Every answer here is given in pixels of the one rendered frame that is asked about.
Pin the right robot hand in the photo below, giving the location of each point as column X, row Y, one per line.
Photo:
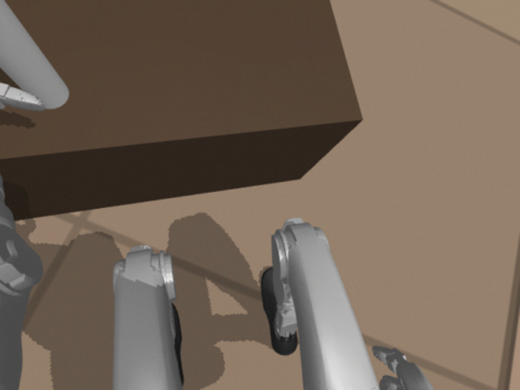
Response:
column 409, row 375

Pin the left robot hand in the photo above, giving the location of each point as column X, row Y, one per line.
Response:
column 19, row 99

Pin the right robot foot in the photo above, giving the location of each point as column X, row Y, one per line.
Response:
column 283, row 346

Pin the left robot arm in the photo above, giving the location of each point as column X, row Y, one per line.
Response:
column 20, row 269

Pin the can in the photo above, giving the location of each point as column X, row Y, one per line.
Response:
column 22, row 60

